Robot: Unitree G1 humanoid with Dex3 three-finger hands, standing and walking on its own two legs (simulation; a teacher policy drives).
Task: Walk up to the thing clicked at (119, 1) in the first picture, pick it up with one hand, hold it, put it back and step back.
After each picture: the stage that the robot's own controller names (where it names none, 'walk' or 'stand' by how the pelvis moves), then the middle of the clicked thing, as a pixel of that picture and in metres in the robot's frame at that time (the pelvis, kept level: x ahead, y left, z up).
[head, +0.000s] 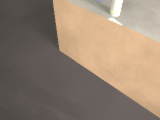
stand; out of the picture +1.03 -0.24 +0.02
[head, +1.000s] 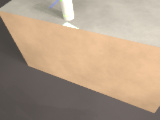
walk; out of the picture +0.93 +0.14 +0.05
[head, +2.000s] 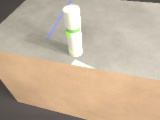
walk; (73, 33) +0.62 +0.07 +0.04
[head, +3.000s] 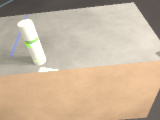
walk; (33, 44) +0.65 +0.29 +0.02
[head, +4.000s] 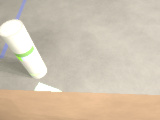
stand; (27, 53) +0.44 +0.22 +0.05
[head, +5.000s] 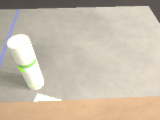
stand; (28, 65) +0.44 +0.21 +0.02
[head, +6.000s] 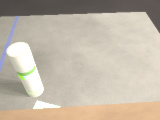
stand; (28, 72) +0.42 +0.22 +0.02
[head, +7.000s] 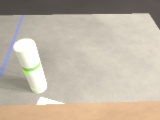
stand; (32, 69) +0.43 +0.22 +0.02
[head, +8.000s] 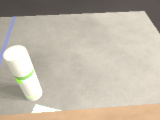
stand; (26, 76) +0.40 +0.22 +0.02
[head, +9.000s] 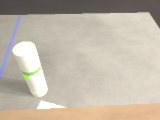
rise first; (33, 72) +0.41 +0.20 +0.02
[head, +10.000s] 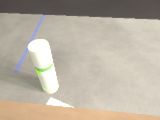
rise first; (45, 69) +0.43 +0.19 +0.02
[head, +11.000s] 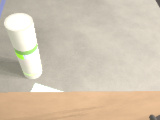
go down; (27, 51) +0.45 +0.16 +0.05
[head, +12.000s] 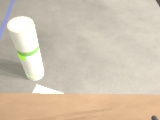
go down; (29, 53) +0.45 +0.17 +0.06
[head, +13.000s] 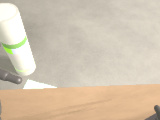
close in; (16, 45) +0.45 +0.18 +0.09
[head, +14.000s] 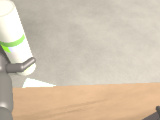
lift; (15, 44) +0.45 +0.18 +0.10
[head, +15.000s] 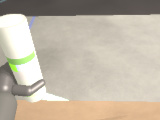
lift; (24, 63) +0.32 +0.17 +0.19
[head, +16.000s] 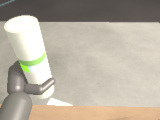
hold; (34, 63) +0.32 +0.15 +0.19
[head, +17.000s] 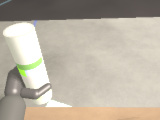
hold; (32, 68) +0.33 +0.15 +0.16
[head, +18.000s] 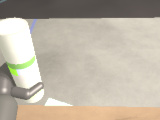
hold; (24, 67) +0.31 +0.17 +0.18
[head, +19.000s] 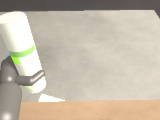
crouch; (25, 57) +0.38 +0.17 +0.15
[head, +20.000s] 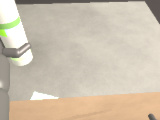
lower; (11, 30) +0.47 +0.19 +0.18
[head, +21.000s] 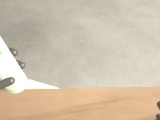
lower; out of the picture +0.39 +0.22 +0.11
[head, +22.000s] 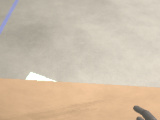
walk; out of the picture +0.10 +0.51 -0.63
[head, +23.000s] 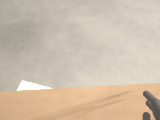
walk; out of the picture +0.15 +0.55 -0.62
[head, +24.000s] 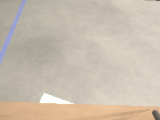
close in; out of the picture +0.20 +0.57 -0.67
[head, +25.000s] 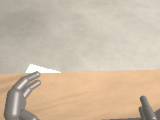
close in; out of the picture +0.33 +0.59 -0.62
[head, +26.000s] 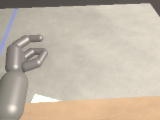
hold; out of the picture +0.25 +0.62 -0.70
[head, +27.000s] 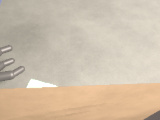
rise; out of the picture +0.27 +0.61 -0.70
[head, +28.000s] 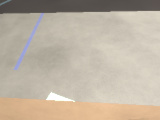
sink last; out of the picture +0.27 +0.61 -0.70
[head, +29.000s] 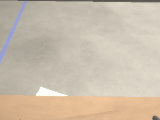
stand; out of the picture +0.25 +0.60 -0.68
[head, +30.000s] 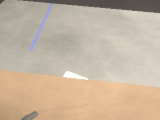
walk; out of the picture +0.36 +0.53 -0.69
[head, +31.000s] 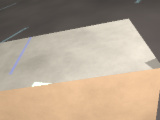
walk; out of the picture +0.44 +0.74 -0.71
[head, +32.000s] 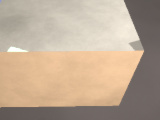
withdraw; out of the picture +0.48 +0.78 -0.73
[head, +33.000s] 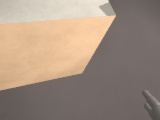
hold; out of the picture +0.42 +0.76 -0.67
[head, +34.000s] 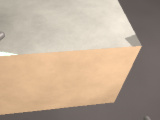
stand; out of the picture +0.39 +0.74 -0.70
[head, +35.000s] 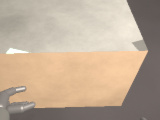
rise; out of the picture +0.41 +0.74 -0.72
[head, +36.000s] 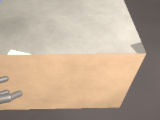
crouch; out of the picture +0.41 +0.73 -0.73
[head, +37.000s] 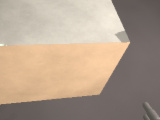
stand; out of the picture +0.37 +0.72 -0.72
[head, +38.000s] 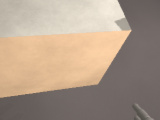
stand; out of the picture +0.33 +0.71 -0.69
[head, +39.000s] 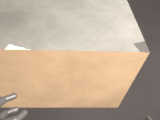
crouch; out of the picture +0.34 +0.69 -0.70
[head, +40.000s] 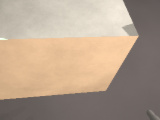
stand; out of the picture +0.31 +0.68 -0.69
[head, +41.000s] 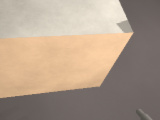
stand; out of the picture +0.28 +0.67 -0.69
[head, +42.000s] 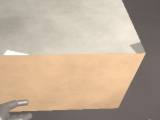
crouch; out of the picture +0.29 +0.67 -0.72
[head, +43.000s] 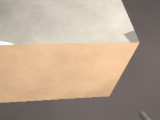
stand; out of the picture +0.30 +0.67 -0.71
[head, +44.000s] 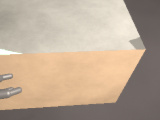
crouch; out of the picture +0.25 +0.66 -0.71
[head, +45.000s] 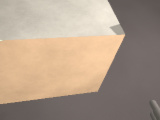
hold; out of the picture +0.31 +0.66 -0.69
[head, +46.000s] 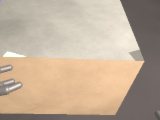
crouch; out of the picture +0.30 +0.67 -0.72
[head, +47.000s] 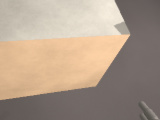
rise; out of the picture +0.25 +0.65 -0.70
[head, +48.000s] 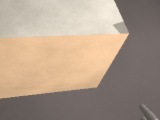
stand; out of the picture +0.29 +0.67 -0.70
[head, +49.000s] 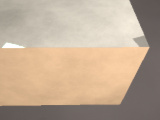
stand; out of the picture +0.32 +0.68 -0.69
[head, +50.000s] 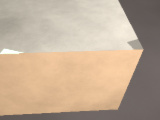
stand; out of the picture +0.33 +0.67 -0.68
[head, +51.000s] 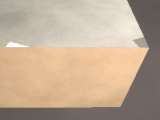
stand; out of the picture +0.35 +0.67 -0.68
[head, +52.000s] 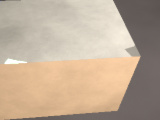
stand; out of the picture +0.27 +0.68 -0.74
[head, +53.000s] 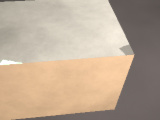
stand; out of the picture +0.27 +0.70 -0.75
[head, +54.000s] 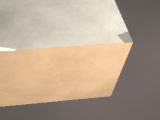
walk; out of the picture +0.29 +0.72 -0.74
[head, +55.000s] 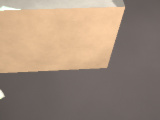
walk; out of the picture +0.52 +0.77 -0.72
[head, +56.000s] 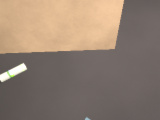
walk; (13, 72) +0.85 +0.76 -0.72
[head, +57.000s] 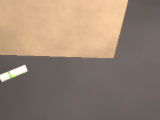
stand; (13, 73) +0.96 +0.68 -0.73
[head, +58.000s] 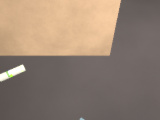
stand; (12, 72) +0.99 +0.71 -0.75
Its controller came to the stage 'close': yes
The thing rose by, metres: 0.23
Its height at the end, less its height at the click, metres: -0.77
